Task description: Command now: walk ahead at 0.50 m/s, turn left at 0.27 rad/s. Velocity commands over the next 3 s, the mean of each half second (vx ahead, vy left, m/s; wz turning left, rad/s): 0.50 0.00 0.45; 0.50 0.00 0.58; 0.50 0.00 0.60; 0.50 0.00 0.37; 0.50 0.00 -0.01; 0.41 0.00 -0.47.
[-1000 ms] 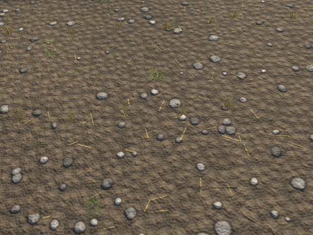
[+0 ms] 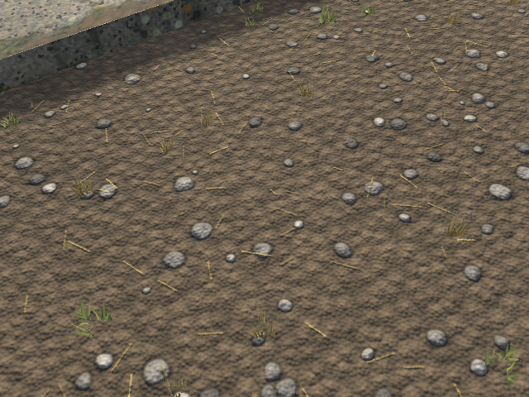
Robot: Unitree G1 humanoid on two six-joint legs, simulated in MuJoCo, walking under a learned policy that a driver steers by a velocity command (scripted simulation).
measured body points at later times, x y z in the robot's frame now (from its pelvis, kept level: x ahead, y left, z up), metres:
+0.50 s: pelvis +0.28 +0.08 -0.01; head +0.32 +0.10 +0.44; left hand +0.31 +0.38 -0.12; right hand +0.48 -0.16 -0.12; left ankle +0.32 +0.16 -0.74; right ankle +0.20 -0.10 -0.64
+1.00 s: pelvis +0.57 +0.12 +0.00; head +0.59 +0.13 +0.45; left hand +0.54 +0.43 -0.10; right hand +0.81 -0.06 -0.12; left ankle +0.43 +0.19 -0.65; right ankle +0.66 +0.06 -0.74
